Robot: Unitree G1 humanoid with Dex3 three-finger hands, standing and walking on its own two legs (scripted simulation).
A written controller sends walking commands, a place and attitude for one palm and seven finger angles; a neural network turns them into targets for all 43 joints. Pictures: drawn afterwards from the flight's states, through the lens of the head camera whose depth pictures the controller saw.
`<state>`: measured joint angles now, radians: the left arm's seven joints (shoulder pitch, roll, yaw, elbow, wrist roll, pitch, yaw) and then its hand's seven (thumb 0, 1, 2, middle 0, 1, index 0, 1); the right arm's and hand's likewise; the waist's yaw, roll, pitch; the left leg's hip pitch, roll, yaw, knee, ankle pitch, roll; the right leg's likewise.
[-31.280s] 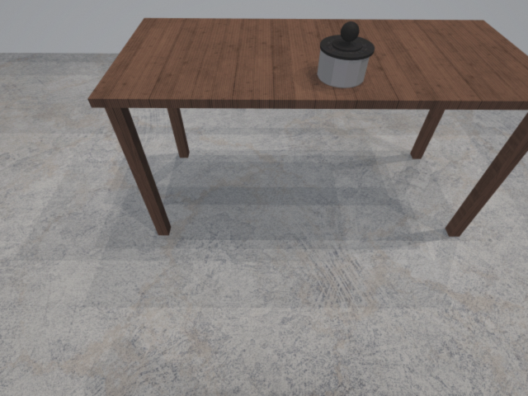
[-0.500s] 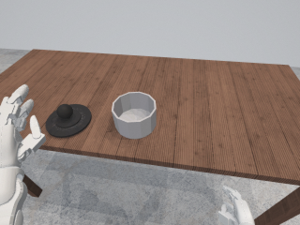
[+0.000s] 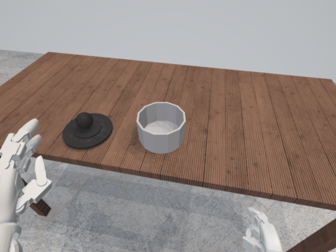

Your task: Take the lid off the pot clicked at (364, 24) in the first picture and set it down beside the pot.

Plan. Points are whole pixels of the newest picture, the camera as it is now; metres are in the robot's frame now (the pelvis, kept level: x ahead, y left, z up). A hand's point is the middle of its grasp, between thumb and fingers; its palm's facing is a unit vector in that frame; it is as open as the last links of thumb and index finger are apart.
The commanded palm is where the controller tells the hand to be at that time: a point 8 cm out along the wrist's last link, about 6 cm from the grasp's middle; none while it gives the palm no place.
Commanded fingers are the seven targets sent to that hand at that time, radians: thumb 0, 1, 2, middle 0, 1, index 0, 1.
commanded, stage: step back with the hand held close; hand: left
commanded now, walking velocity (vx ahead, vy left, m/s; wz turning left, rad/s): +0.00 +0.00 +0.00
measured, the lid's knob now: (84, 120) +0.48 +0.34 +0.02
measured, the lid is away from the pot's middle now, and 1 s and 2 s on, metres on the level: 0.26 0.26 0.26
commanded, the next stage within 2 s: stop stepping back and stand still in 1.58 s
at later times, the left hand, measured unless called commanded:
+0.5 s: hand (37, 189) +0.17 +0.26 +0.14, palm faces +0.22 -0.86 -0.47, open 7.4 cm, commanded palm +0.11 +0.31 +0.18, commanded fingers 0.00 0.90 0.90 -0.20 -0.30 -0.20 -0.30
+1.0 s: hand (4, 218) +0.12 +0.27 +0.16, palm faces +0.33 -0.84 -0.43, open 7.4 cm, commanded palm +0.05 +0.33 +0.18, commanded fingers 0.00 0.90 0.90 -0.20 -0.30 -0.20 -0.30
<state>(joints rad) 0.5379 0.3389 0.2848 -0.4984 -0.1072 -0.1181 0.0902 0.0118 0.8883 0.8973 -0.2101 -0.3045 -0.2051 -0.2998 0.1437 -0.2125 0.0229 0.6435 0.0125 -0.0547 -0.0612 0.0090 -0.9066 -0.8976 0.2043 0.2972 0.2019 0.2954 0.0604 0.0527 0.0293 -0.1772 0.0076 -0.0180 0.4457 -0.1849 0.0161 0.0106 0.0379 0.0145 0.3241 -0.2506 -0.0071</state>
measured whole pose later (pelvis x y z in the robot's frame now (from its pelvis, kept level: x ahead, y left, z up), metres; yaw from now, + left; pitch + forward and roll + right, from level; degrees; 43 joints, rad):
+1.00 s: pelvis -0.08 +0.04 -0.03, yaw +1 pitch +1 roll -5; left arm 0.62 0.43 0.42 -0.76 -0.06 -0.22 0.13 0.01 0.89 0.90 -0.21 -0.30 -0.21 -0.30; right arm 0.19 -0.18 0.00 0.53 0.02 -0.03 -0.05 0.01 -0.91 -0.90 0.21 0.30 0.20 0.30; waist -0.01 0.00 0.06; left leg -0.57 0.02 0.00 0.74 -0.23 0.07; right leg -0.38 0.03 -0.02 0.63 -0.28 0.05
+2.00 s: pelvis -0.28 +0.08 -0.02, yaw -4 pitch +0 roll -4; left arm 0.59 0.46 0.42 -0.68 -0.06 -0.18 0.14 0.01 0.88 0.90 -0.21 -0.31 -0.21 -0.30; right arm 0.26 -0.16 -0.01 0.57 0.02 -0.03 -0.03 0.01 -0.91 -0.90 0.20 0.30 0.20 0.29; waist -0.05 -0.05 -0.05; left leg -0.48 -0.02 -0.01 0.65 -0.18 0.06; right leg -0.39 0.08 -0.01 0.87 -0.49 -0.01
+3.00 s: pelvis -0.29 +0.14 -0.01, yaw +4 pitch +1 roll -1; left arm 0.31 0.20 0.01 1.03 0.01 0.02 0.02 0.01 0.94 0.90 -0.20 -0.30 -0.20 -0.30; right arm 0.36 -0.16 -0.04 0.99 -0.01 0.03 -0.02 0.01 -0.91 -0.90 0.20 0.30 0.20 0.29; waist -0.03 -0.03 0.09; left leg -0.26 0.04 0.07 0.58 -0.34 0.01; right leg -0.23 0.01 0.00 0.52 -0.32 0.00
